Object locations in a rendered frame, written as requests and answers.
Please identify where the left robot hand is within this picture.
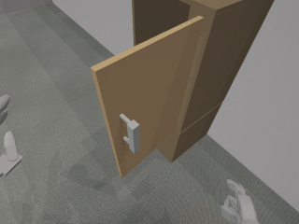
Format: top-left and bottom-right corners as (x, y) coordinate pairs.
(0, 94), (22, 177)

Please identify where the right robot hand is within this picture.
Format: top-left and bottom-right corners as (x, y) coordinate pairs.
(221, 179), (259, 224)

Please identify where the cupboard door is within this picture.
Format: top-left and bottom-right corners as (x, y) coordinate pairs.
(90, 16), (204, 178)

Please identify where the handle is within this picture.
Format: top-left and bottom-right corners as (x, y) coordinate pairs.
(120, 114), (140, 153)

